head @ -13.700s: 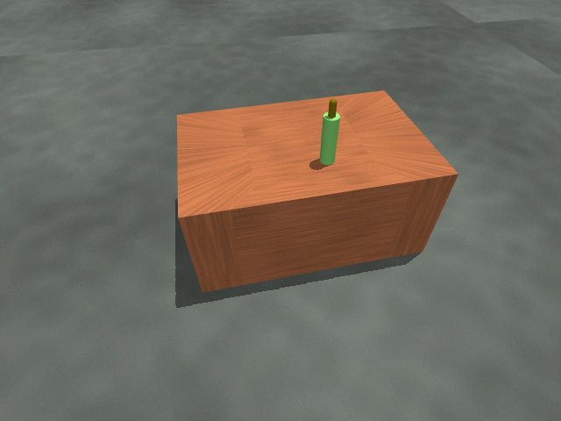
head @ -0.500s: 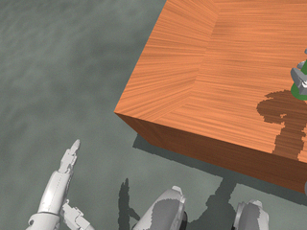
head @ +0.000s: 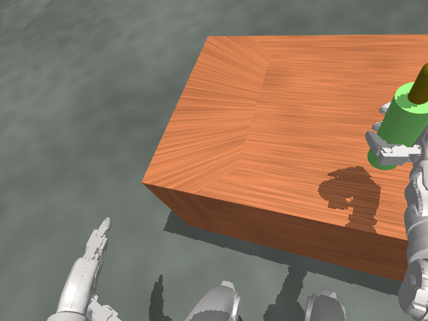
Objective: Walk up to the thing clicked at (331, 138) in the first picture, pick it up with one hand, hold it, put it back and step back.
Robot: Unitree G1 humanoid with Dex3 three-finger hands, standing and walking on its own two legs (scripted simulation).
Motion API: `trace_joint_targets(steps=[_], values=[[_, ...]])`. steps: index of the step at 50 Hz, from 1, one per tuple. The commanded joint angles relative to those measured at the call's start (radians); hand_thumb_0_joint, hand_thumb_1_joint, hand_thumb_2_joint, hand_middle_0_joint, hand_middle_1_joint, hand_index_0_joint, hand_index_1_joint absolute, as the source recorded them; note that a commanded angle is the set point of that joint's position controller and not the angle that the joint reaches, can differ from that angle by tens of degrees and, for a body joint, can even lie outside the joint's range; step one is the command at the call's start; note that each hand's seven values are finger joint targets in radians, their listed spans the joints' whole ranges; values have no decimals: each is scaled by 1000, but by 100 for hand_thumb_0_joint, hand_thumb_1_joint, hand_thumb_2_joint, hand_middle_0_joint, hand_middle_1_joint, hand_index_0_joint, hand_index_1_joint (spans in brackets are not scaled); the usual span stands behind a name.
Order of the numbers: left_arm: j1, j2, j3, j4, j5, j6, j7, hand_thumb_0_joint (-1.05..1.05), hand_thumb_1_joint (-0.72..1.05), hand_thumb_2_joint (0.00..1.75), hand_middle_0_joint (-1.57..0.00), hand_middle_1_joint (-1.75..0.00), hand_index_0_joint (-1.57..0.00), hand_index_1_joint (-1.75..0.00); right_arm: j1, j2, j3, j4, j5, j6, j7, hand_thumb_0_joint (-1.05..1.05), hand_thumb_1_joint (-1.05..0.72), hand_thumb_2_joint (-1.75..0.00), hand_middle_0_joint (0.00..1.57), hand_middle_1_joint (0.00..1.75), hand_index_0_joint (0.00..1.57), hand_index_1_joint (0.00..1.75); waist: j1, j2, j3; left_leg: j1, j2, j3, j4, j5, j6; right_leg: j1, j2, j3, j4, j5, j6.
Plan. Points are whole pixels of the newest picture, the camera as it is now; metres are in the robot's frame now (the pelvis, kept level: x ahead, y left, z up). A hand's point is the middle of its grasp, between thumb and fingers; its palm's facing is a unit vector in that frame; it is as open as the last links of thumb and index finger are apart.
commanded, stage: lift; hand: right
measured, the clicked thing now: (403, 122) +0.49 -0.20 +0.04
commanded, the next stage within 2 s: hold in 1.24 s
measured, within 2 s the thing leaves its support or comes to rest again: neither
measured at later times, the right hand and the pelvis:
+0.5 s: hand (411, 156) +0.41 -0.19 +0.08, palm faces +0.13 +0.99 -0.02, open 7.7 cm; pelvis +0.01 +0.00 +0.05, yaw -3 degrees
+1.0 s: hand (407, 172) +0.37 -0.17 +0.11, palm faces +0.13 +0.99 -0.01, open 7.7 cm; pelvis +0.01 +0.01 +0.07, yaw -3 degrees
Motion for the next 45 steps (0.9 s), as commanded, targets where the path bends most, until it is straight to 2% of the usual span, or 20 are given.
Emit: trace_joint_targets(steps=[1,2,4,5,6,7,8,10,12,14,17,18,20,21,23,25,28,30,40,45], values=[[-64,191,145,-168,-20,-50,34,0,-56,6,-5,-4,-4,-5,-436,-243,-36,-407,38,-100,-3,0,-46,-135,138,147,140,147,-63,-285,-590,149,-23,16,-181,370,32,657,43,16,-180,355,-21],[-98,221,166,-211,-14,-49,39,0,-57,6,-5,-4,-4,-5,-480,-298,-47,-449,21,-106,-11,0,-43,-134,137,146,139,146,-70,-313,-699,182,-24,18,-181,371,35,757,42,10,-191,382,-15],[28,191,149,-123,-15,-40,39,0,-57,7,-4,-4,-3,-5,-370,-52,93,-403,56,-89,13,0,-43,-137,139,150,142,150,-39,-303,-571,160,-27,31,-208,322,42,764,44,10,-236,344,-5],[55,140,113,-79,-27,-39,37,0,-57,7,-4,-4,-3,-5,-215,14,99,-240,62,-63,20,0,-43,-136,138,147,140,147,-47,-219,-438,149,-27,36,-231,309,36,697,49,5,-250,310,-11],[95,120,98,2,-37,-31,39,0,-58,7,-4,-4,-3,-5,-122,18,88,-172,69,-49,19,0,-43,-133,136,145,138,145,-56,-174,-333,155,-25,33,-248,308,35,625,55,3,-268,278,-17],[-10,161,118,-123,-37,-40,47,0,-57,6,-5,-4,-4,-5,-322,-118,30,-467,73,-86,7,0,-44,-132,136,144,138,144,-71,-217,-498,227,-17,21,-249,344,35,697,54,5,-274,312,-13],[-85,201,149,-185,-31,-45,53,0,-57,6,-5,-4,-4,-5,-388,-210,-2,-541,59,-99,-5,0,-41,-133,135,144,137,144,-99,-240,-624,267,-14,11,-249,370,32,785,53,-3,-265,353,-14],[65,178,144,-58,-30,-34,56,0,-57,6,-5,-4,-4,-5,-327,-25,112,-551,89,-88,3,0,-37,-134,135,146,138,146,-67,-235,-481,234,-13,13,-276,306,37,774,55,-12,-304,276,-9],[80,94,82,35,-49,-40,55,0,-58,7,-5,-4,-3,-5,-56,119,155,-249,100,-39,10,0,-42,-133,134,144,137,144,-77,-111,-234,211,-12,16,-314,272,31,655,64,-18,-340,206,-17],[-38,209,170,-114,-45,-51,73,0,-56,6,-5,-4,-4,-5,-360,-144,44,-668,86,-95,-15,0,-44,-130,134,142,136,142,-105,-198,-527,324,2,-7,-312,334,31,802,60,-16,-342,277,-12],[70,143,125,19,-49,-45,70,0,-55,5,-4,-4,-4,-5,-115,107,183,-424,100,-50,8,0,-45,-131,136,144,138,144,-92,-144,-269,269,0,9,-340,266,36,757,66,-26,-393,209,-4],[64,118,109,62,-54,-47,69,0,-56,5,-4,-4,-4,-5,-31,140,177,-361,110,-41,11,0,-44,-128,133,140,134,140,-109,-103,-216,269,2,12,-342,271,34,716,69,-23,-401,210,-7],[-21,173,146,-19,-52,-57,82,0,-55,5,-4,-4,-4,-4,-240,-45,103,-637,102,-78,-1,0,-45,-126,132,138,133,138,-131,-167,-429,342,9,-3,-346,312,33,826,64,-26,-397,258,-6],[-18,143,106,-18,-49,-57,78,0,-56,5,-4,-4,-4,-5,-154,7,133,-568,98,-62,1,0,-45,-126,133,139,134,139,-157,-151,-389,360,10,-1,-354,296,35,811,69,-32,-410,242,-4],[33,135,115,33,-55,-57,78,0,-55,4,-4,-4,-4,-4,-46,118,178,-501,118,-44,12,0,-44,-129,134,142,136,142,-137,-80,-292,362,11,-4,-375,298,28,772,73,-39,-417,222,-9],[-16,165,145,23,-56,-61,88,0,-55,5,-4,-4,-4,-4,-118,36,129,-643,120,-55,0,0,-41,-126,131,138,133,138,-159,-92,-383,407,18,-15,-376,337,23,799,75,-40,-417,258,-12],[-2,188,167,30,-60,-60,93,0,-55,5,-4,-4,-4,-4,-59,77,161,-648,125,-44,2,0,-40,-128,133,141,135,141,-157,-53,-368,440,19,-14,-391,374,18,834,73,-42,-424,298,-14],[-4,126,107,63,-63,-58,88,0,-55,5,-4,-4,-3,-4,37,128,173,-553,128,-27,5,0,-43,-129,135,142,136,142,-166,-21,-280,437,20,-11,-404,371,16,787,77,-48,-435,291,-16],[-3,150,136,81,-70,-65,102,0,-55,4,-4,-4,-4,-4,57,119,187,-736,144,-30,-1,0,-47,-129,136,142,137,142,-177,-47,-261,480,34,-42,-455,349,13,849,79,-67,-479,256,-13],[-35,110,100,89,-73,-73,105,0,-55,5,-4,-4,-3,-4,83,125,197,-787,147,-30,-3,0,-44,-130,136,144,138,144,-194,-40,-267,507,41,-51,-462,365,10,853,79,-69,-480,274,-15]])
